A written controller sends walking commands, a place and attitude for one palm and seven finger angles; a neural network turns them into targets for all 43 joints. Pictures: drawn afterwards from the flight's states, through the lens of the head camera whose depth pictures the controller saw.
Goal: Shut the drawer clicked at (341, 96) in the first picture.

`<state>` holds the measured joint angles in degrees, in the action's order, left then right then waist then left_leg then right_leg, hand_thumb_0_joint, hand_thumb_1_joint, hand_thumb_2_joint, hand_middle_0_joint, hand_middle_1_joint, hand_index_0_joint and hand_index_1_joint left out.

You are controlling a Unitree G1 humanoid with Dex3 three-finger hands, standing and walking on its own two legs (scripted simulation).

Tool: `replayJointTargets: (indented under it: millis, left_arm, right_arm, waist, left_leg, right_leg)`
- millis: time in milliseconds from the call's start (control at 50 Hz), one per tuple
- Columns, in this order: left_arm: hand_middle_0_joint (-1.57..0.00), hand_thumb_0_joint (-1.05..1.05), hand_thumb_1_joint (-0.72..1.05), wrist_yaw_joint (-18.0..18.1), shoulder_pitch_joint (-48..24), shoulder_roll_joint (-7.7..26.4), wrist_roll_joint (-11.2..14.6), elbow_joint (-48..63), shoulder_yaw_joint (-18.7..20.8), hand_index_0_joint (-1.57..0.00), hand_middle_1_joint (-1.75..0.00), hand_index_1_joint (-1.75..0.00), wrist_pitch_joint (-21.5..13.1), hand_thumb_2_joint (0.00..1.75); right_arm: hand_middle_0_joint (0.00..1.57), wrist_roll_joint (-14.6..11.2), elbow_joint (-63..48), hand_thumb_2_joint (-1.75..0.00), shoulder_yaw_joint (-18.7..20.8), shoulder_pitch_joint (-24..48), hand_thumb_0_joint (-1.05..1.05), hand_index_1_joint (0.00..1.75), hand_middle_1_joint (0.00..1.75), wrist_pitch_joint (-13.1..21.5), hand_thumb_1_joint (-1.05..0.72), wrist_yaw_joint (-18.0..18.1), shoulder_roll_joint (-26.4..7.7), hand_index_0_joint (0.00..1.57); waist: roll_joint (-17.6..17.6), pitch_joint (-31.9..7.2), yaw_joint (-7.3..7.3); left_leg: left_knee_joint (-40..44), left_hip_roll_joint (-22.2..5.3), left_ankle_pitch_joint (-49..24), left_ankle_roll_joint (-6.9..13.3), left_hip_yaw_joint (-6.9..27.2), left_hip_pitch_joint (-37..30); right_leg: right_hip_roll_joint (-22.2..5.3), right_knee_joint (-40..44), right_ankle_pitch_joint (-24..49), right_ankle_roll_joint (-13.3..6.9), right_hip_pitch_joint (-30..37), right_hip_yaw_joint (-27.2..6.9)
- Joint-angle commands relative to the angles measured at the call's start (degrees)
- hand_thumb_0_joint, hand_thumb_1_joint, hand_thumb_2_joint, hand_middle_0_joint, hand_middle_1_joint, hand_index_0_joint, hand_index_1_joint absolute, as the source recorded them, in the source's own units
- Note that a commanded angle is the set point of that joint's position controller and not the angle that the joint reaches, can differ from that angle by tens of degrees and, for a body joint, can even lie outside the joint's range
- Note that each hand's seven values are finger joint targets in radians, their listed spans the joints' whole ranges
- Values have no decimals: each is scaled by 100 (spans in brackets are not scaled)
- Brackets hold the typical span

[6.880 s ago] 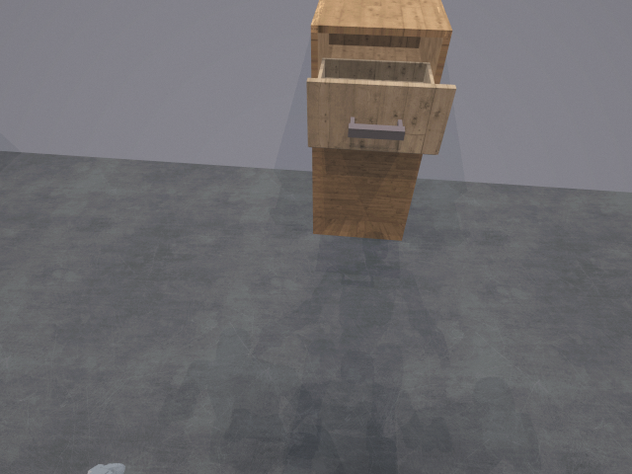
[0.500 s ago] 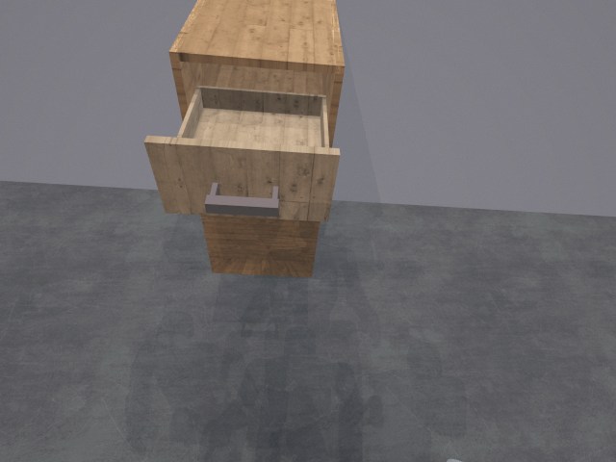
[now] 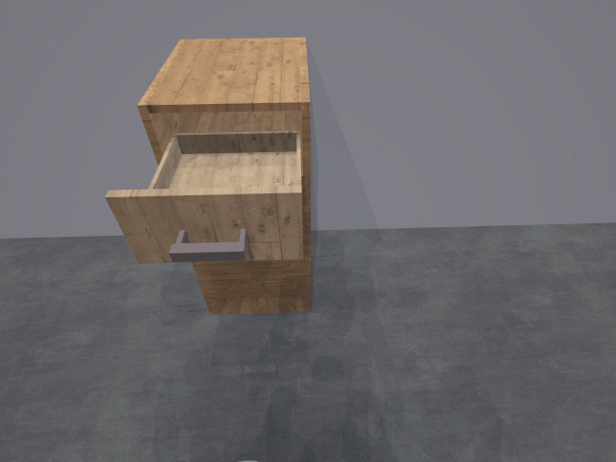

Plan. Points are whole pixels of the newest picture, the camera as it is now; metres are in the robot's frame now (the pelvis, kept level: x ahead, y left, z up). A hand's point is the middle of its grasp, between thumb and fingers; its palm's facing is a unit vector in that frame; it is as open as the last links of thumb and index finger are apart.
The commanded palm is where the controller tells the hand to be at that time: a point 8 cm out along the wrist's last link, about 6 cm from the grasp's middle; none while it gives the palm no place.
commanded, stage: take the last steps up to it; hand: left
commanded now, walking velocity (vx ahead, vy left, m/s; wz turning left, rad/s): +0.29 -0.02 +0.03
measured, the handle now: (210, 243) +0.50 +0.20 -0.03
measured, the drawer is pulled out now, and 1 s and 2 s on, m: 0.30 0.30 0.30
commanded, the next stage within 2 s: come to a stop and stand still in 0.50 s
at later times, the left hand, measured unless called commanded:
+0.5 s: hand out of the picture +0.13 +0.24 -0.18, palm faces +0.04 -0.99 -0.16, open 7.4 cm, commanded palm none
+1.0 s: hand (206, 393) +0.28 +0.19 -0.17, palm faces +0.02 -0.97 -0.23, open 7.2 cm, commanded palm none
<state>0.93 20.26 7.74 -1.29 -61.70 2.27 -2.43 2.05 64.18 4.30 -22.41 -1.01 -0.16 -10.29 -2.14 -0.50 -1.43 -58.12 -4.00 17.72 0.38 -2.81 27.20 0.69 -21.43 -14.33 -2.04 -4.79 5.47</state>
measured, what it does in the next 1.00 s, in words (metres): walks ahead: left foot, then right foot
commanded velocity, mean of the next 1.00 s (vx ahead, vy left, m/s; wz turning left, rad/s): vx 0.05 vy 0.01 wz -0.01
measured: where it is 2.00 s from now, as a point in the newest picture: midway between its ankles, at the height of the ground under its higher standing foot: outside the picture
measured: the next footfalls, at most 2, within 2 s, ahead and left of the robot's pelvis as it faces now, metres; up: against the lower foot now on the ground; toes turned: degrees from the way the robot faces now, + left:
left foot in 0.26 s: +0.22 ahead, +0.15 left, +0.00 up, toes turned +7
right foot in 0.74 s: +0.28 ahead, -0.10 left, +0.00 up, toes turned -7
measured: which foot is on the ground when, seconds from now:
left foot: up 0.00-0.24, down 0.26-0.82, up 0.84-1.00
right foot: down 0.00-0.26, up 0.28-0.72, down 0.74-1.00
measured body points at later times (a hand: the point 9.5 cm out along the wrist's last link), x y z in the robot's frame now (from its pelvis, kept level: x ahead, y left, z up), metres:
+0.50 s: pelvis +0.14 +0.06 +0.00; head +0.13 +0.08 +0.45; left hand +0.13 +0.29 -0.17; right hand +0.21 -0.17 -0.14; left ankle +0.18 +0.14 -0.74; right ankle +0.15 -0.08 -0.67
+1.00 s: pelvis +0.19 +0.02 -0.01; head +0.22 +0.00 +0.44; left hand +0.28 +0.24 -0.15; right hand +0.17 -0.20 -0.18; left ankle +0.16 +0.14 -0.72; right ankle +0.24 -0.10 -0.74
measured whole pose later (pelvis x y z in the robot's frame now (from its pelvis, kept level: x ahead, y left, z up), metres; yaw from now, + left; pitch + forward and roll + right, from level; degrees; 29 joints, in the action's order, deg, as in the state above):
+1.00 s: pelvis +0.19 +0.02 -0.01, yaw -1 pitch -1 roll +1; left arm 2.6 7.4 7.5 -1.7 -59.1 2.5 0.2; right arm 0.6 62.6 3.5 -16.6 -2.7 1.8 -8.2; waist -1.4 4.1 -0.4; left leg -43.0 -0.9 27.8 -2.0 -3.1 16.4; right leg -3.6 -29.2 -10.7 -0.9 -17.8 5.2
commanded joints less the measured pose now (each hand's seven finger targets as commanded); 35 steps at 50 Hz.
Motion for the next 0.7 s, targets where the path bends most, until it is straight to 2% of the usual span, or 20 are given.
replayJointTargets:
  millis: [0, 80, 140, 160, 180, 200, 220, 240, 260, 280, 320, 340, 360, 400, 440, 520, 580, 600, 640, 680]
  left_arm:
    - [-20, 0, 90, 53, 484, 572, 16, 23, 83, -20, -30, -30, -193, 90]
    - [-20, 0, 90, 60, 780, 624, 3, -185, 81, -20, -30, -30, -219, 90]
    - [-20, 0, 90, 80, 829, 661, -34, -243, 117, -20, -30, -30, -180, 90]
    - [-20, 0, 90, 75, 819, 690, -28, -268, 118, -20, -30, -30, -160, 90]
    - [-20, 0, 90, 76, 782, 676, -18, -271, 136, -20, -30, -30, -143, 90]
    - [-20, 0, 90, 73, 776, 638, -13, -275, 133, -20, -30, -30, -116, 90]
    - [-20, 0, 90, 57, 889, 460, 21, -262, 114, -20, -30, -30, -101, 90]
    - [-20, 0, 90, 21, 1167, 176, 85, -180, 81, -20, -30, -30, -83, 90]
    - [-20, 0, 90, 26, 975, 359, 34, -28, 89, -20, -30, -30, -80, 90]
    - [-20, 0, 90, 34, 697, 340, 21, -26, 97, -20, -30, -30, -23, 90]
    - [-20, 0, 90, -51, 301, 320, -28, 2, 122, -20, -30, -30, 36, 90]
    - [-20, 0, 90, -81, 400, 201, -50, -40, 120, -20, -30, -30, 85, 90]
    - [-20, 0, 90, -92, 540, 124, -57, -77, 110, -20, -30, -30, 133, 90]
    - [-20, 0, 90, -85, 704, 88, -51, -72, 133, -20, -30, -30, 194, 90]
    - [-20, 0, 90, -87, 528, 136, -56, 59, 150, -20, -30, -30, 246, 90]
    - [-20, 0, 90, -112, -22, 268, -51, 320, 170, -20, -30, -30, 287, 90]
    - [-20, 0, 90, -127, -480, 309, -29, 485, 148, -20, -30, -30, 283, 90]
    - [-20, 0, 90, -108, -633, 292, -22, 524, 129, -20, -30, -30, 262, 90]
    - [-20, 0, 90, -51, -560, 216, -8, 482, 80, -20, -30, -30, 242, 90]
    - [-20, 0, 90, 17, -70, 338, 6, 256, 64, -20, -30, -30, 172, 90]
  right_arm:
    - [20, -43, -598, -90, 20, 568, 0, 30, 30, 190, -90, -57, -121, 20]
    - [20, -72, -802, -90, -24, 1162, 0, 30, 30, 255, -90, -104, -5, 20]
    - [20, -96, -879, -90, -48, 1419, 0, 30, 30, 339, -90, -112, 85, 20]
    - [20, -101, -859, -90, -50, 1345, 0, 30, 30, 360, -90, -100, 46, 20]
    - [20, -85, -787, -90, -45, 1101, 0, 30, 30, 393, -90, -68, 5, 20]
    - [20, -67, -603, -90, -14, 580, 0, 30, 30, 436, -90, -24, -132, 20]
    - [20, -33, -403, -90, 49, -163, 0, 30, 30, 480, -90, 45, -517, 20]
    - [20, 12, -292, -90, 185, -802, 0, 30, 30, 510, -90, 117, -1174, 20]
    - [20, -57, -330, -90, 172, -842, 0, 30, 30, 423, -90, 127, -1318, 20]
    - [20, -70, -400, -90, 149, -412, 0, 30, 30, 414, -90, 168, -1165, 20]
    - [20, -68, -593, -90, 20, 286, 0, 30, 30, 432, -90, 178, -630, 20]
    - [20, -64, -624, -90, -34, 463, 0, 30, 30, 463, -90, 175, -456, 20]
    - [20, -77, -618, -90, -73, 527, 0, 30, 30, 497, -90, 178, -360, 20]
    - [20, -86, -647, -90, -44, 562, 0, 30, 30, 531, -90, 187, -250, 20]
    - [20, -87, -667, -90, -28, 467, 0, 30, 30, 527, -90, 183, -288, 20]
    - [20, -73, -630, -90, -9, 333, 0, 30, 30, 491, -90, 177, -427, 20]
    - [20, -41, -570, -90, 40, 270, 0, 30, 30, 425, -90, 158, -563, 20]
    - [20, -39, -509, -90, 13, 230, 0, 30, 30, 408, -90, 160, -501, 20]
    - [20, -40, -436, -90, -31, 307, 0, 30, 30, 367, -90, 189, -467, 20]
    - [20, -81, -309, -90, -89, 302, 0, 30, 30, 328, -90, 201, -366, 20]
  waist:
    - [829, 941, 137]
    - [938, 975, 261]
    - [1006, 959, 313]
    - [1026, 914, 262]
    - [885, 800, 124]
    - [662, 573, -95]
    - [-112, 3, -346]
    - [-1537, -693, -430]
    - [-1231, -719, -419]
    - [-1107, -449, -360]
    - [-437, 557, -127]
    - [-291, 678, 46]
    - [-367, 610, 154]
    - [-404, 409, 268]
    - [-248, 456, 249]
    - [-308, 594, 186]
    - [-425, 625, 74]
    - [-323, 715, 38]
    - [-414, 504, 127]
    - [-135, 202, 372]
  left_leg:
    - [84, -270, -475, -154, -11, 872]
    - [1000, -228, -572, -151, -199, 735]
    - [1714, -99, -430, -24, -264, -37]
    - [1957, -7, -458, -1, -360, -366]
    - [2351, 109, -600, 19, -444, -856]
    - [2753, 203, -795, 53, -427, -1785]
    - [3103, -278, -843, 176, 162, -2935]
    - [3629, -1888, -1255, 721, 2143, -3897]
    - [4215, -2309, -667, 1025, 2714, -3462]
    - [4516, -2203, 127, 989, 2592, -2845]
    - [4810, -1846, 509, 921, 1928, -1557]
    - [4892, -1647, 301, 804, 1492, -1150]
    - [4899, -1438, -78, 728, 1119, -1030]
    - [4884, -1274, -519, 740, 674, -1058]
    - [4950, -1297, -662, 808, 580, -1116]
    - [5022, -1348, -592, 922, 634, -1415]
    - [4897, -1314, -474, 951, 574, -1470]
    - [4806, -1273, -771, 961, 597, -1354]
    - [4344, -1152, -1553, 872, 428, -1352]
    - [3604, -770, -1614, 485, 119, -1318]
  right_leg:
    - [-1536, 1439, 234, -697, -414, -1130]
    - [-1495, 1183, 1036, -705, -245, -933]
    - [-1538, 902, 1237, -645, -444, -916]
    - [-1500, 757, 1242, -594, -477, -864]
    - [-1383, 407, 1401, -516, -513, -776]
    - [-1195, -366, 1529, -399, -823, -615]
    - [-858, -1642, 1154, -227, -1261, -417]
    - [-180, -3316, -1125, 87, -2320, 147]
    - [-133, -4237, -2016, 16, -2537, -271]
    - [-344, -4777, -1655, 10, -2746, -479]
    - [-707, -4893, -897, 72, -2838, -553]
    - [-774, -4704, -632, 117, -2595, -522]
    - [-763, -4529, -383, 158, -2408, -492]
    - [-750, -4275, -98, 224, -2291, -437]
    - [-775, -4009, 69, 291, -2427, -449]
    - [-819, -3288, 179, 350, -2664, -439]
    - [-762, -2451, -24, 360, -2349, -274]
    - [-693, -2188, -63, 344, -2157, -242]
    - [-542, -1544, 24, 366, -1481, -163]
    - [-459, -376, 914, 392, -524, -97]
